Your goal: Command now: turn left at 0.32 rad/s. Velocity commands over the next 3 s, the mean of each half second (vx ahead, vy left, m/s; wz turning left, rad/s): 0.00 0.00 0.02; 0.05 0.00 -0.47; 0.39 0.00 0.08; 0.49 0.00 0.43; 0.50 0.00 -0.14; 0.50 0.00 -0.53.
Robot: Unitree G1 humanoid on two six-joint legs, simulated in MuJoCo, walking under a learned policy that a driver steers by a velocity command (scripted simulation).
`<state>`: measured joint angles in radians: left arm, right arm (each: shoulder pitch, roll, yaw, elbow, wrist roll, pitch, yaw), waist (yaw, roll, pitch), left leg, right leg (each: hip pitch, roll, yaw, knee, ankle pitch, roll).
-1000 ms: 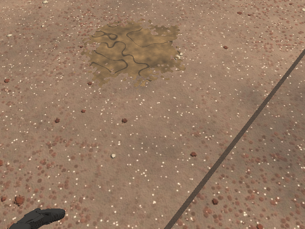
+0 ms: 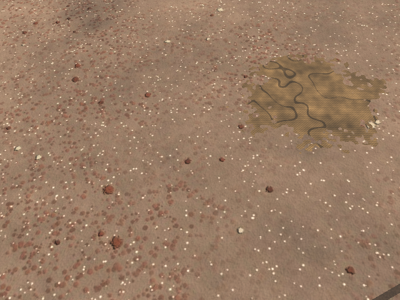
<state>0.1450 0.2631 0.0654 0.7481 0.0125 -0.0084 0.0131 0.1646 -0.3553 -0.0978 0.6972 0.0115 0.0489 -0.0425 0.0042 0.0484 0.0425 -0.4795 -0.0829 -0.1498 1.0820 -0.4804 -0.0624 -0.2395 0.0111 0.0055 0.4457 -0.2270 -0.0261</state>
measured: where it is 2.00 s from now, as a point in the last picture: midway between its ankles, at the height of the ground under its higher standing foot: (246, 297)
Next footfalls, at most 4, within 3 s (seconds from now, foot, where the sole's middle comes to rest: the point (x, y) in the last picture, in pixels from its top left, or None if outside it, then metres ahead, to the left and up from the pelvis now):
0.22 left None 0.02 0.15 -0.78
0.66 right None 0.02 -0.10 -0.78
1.32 left None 0.23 0.06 -0.78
1.80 right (282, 280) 0.53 -0.19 -0.78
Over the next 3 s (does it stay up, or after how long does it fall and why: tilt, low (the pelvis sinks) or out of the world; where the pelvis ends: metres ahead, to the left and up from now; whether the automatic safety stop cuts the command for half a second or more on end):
stays up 0.99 -0.12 0.00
